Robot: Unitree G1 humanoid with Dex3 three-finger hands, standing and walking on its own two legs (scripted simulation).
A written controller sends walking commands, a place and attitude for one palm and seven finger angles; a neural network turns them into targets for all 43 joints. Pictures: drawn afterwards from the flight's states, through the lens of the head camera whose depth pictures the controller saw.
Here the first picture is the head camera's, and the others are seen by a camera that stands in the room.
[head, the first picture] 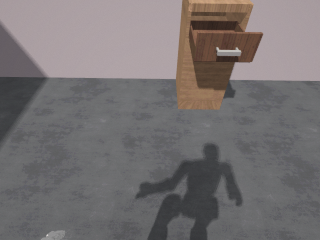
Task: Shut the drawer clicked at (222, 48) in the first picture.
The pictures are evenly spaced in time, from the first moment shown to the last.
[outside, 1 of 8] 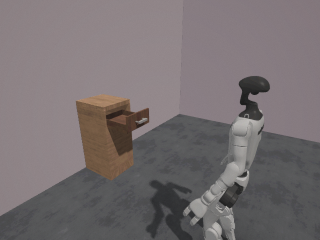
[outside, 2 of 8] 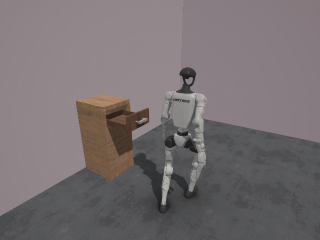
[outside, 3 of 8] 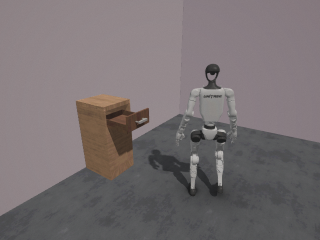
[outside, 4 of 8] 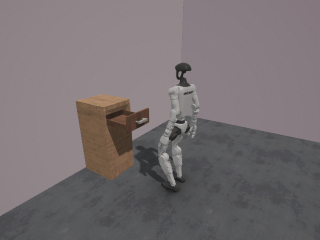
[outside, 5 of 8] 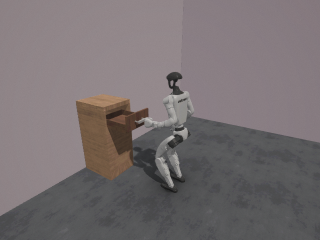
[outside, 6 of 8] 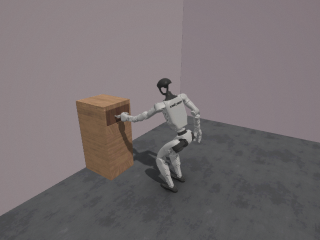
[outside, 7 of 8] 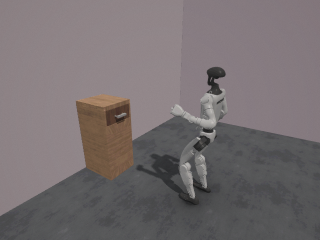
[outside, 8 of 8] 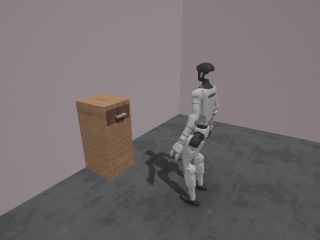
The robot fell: no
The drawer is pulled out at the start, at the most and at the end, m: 0.29 0.29 0.00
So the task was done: yes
